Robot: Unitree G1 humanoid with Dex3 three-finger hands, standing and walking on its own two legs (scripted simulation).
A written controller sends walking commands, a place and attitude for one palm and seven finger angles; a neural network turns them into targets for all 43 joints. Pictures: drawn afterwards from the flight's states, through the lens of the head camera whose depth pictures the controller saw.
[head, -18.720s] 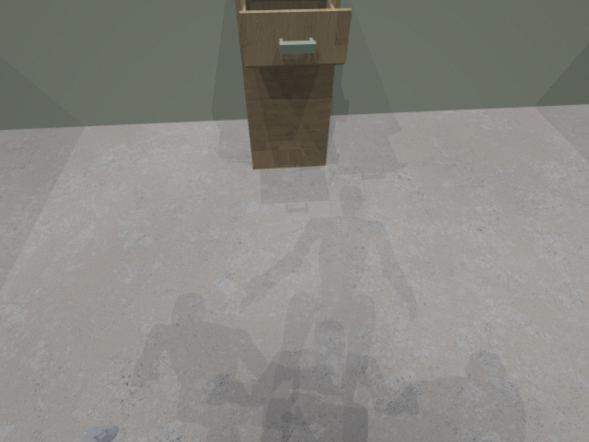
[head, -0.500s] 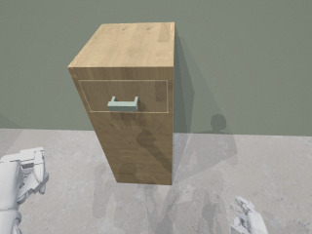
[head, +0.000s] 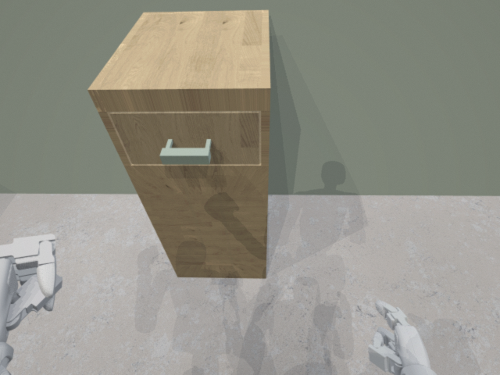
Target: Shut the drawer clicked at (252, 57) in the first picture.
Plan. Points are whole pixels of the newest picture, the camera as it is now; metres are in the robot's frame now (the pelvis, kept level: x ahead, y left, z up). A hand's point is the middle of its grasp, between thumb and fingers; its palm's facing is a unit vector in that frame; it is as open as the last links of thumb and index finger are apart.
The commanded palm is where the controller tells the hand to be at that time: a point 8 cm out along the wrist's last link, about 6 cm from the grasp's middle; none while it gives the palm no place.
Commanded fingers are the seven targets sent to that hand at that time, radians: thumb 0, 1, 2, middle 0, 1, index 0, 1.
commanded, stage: step back with the hand held close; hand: left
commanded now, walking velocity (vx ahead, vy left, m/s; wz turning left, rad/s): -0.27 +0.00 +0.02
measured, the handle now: (187, 149) +0.59 +0.20 +0.00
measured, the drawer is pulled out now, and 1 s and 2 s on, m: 0.00 0.00 0.00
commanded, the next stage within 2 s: stop stepping back and stand still in 1.02 s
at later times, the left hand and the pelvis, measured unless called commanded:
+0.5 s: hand out of the picture +0.09 +0.26 +0.16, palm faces +0.36 -0.80 -0.48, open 3.3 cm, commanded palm +0.03 +0.30 +0.17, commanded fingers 0.00 0.90 0.90 -1.40 -1.60 -1.40 -1.60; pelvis -0.09 +0.02 -0.01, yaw +2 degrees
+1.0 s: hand out of the picture +0.04 +0.27 +0.17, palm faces +0.32 -0.85 -0.42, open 3.3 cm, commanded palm -0.02 +0.32 +0.17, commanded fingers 0.00 0.90 0.90 -1.40 -1.60 -1.40 -1.60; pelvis -0.15 +0.04 -0.01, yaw +0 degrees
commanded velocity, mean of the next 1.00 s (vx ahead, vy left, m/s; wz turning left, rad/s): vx -0.33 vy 0.00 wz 0.00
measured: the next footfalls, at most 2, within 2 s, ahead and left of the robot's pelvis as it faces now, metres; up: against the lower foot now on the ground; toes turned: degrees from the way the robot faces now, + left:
right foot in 0.88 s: -0.22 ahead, -0.05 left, +0.00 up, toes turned -1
left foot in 0.98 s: -0.01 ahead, +0.11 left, +0.00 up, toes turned +0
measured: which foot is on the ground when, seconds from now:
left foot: down 0.00-0.88, up 0.90-0.96, down 0.98-1.00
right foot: down 0.00-0.66, up 0.68-0.86, down 0.88-1.00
